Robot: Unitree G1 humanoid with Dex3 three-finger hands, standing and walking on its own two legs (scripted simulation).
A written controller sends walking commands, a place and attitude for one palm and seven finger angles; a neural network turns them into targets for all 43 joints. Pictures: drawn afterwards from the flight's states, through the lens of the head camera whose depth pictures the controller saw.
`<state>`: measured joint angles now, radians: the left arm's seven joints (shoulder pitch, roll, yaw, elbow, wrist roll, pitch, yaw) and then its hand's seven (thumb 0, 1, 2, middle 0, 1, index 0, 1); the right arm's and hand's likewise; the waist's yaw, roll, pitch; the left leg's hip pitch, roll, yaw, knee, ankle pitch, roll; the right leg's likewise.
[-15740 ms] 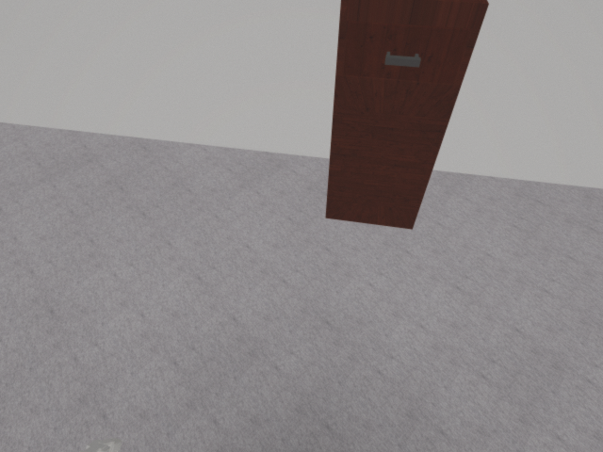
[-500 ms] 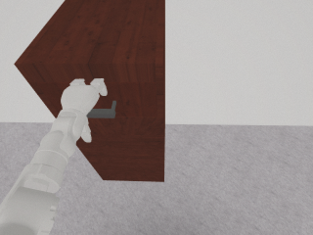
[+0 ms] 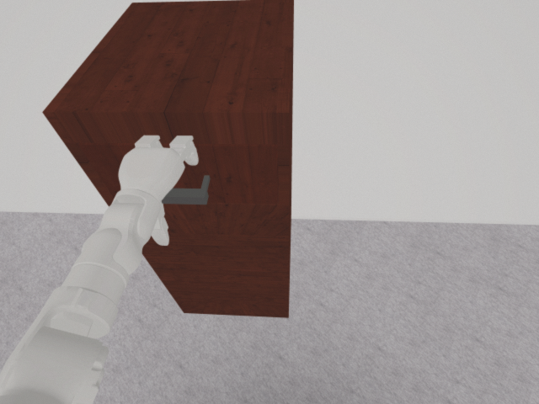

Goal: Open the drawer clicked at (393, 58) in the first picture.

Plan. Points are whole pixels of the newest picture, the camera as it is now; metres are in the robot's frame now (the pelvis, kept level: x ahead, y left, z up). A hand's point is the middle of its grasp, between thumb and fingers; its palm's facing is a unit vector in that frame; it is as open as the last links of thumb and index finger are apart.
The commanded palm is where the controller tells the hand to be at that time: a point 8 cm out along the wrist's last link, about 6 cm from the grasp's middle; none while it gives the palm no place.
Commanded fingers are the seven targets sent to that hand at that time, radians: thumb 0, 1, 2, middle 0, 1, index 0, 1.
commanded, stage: move the hooked fingers above the handle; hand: left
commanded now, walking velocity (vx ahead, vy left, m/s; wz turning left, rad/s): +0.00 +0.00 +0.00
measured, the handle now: (182, 188) +0.48 +0.19 +0.01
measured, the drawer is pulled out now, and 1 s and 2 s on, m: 0.00 0.00 0.00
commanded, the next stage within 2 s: lower the fingers behind the handle in 0.06 s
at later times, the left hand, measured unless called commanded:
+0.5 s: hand (169, 198) +0.43 +0.19 +0.05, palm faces -0.01 -0.03 -1.00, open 13.8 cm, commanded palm +0.41 +0.20 +0.11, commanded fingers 0.00 -0.50 0.30 -0.30 -1.20 -0.30 -1.20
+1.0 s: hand (175, 207) +0.43 +0.19 +0.02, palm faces -0.02 -0.03 -1.00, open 13.8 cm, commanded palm +0.41 +0.20 +0.07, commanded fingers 0.00 -0.50 0.30 -0.30 -1.20 -0.30 -1.20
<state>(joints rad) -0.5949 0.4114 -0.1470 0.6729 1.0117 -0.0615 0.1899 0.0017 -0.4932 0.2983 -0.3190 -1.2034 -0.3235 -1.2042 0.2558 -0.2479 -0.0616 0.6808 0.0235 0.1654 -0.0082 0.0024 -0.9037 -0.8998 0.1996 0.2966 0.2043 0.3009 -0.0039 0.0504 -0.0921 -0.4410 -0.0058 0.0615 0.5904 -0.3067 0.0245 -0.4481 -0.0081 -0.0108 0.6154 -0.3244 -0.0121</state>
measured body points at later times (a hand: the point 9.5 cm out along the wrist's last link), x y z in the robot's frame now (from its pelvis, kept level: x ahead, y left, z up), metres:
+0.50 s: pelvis +0.00 -0.01 +0.00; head +0.05 -0.03 +0.44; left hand +0.42 +0.19 +0.10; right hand +0.07 -0.28 -0.14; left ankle -0.01 +0.10 -0.73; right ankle -0.02 -0.11 -0.73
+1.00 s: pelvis +0.00 -0.01 -0.01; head +0.06 -0.02 +0.43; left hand +0.43 +0.19 +0.07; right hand +0.06 -0.27 -0.15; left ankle -0.01 +0.10 -0.73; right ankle -0.02 -0.11 -0.73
